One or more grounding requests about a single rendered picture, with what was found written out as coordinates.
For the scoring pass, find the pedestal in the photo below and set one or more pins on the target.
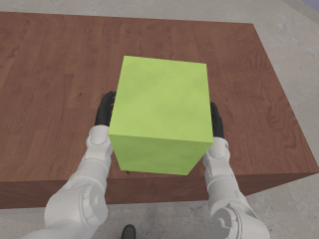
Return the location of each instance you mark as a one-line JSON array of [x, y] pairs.
[[56, 68]]

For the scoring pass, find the robot right hand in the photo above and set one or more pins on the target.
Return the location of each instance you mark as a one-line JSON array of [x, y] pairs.
[[216, 121]]

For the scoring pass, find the right robot forearm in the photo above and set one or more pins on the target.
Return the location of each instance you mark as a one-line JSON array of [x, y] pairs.
[[221, 184]]

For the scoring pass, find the left robot foot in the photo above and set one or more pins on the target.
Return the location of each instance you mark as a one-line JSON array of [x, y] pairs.
[[129, 232]]

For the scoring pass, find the robot left hand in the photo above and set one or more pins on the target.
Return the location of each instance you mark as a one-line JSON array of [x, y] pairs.
[[104, 115]]

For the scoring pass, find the left robot upper arm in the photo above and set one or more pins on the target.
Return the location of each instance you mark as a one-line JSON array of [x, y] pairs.
[[75, 213]]

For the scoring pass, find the carton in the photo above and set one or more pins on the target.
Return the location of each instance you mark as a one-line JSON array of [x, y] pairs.
[[161, 119]]

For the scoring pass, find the right robot upper arm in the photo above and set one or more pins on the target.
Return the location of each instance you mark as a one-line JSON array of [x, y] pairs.
[[230, 223]]

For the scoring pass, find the left robot forearm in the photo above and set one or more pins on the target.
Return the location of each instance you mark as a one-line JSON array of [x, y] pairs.
[[95, 165]]

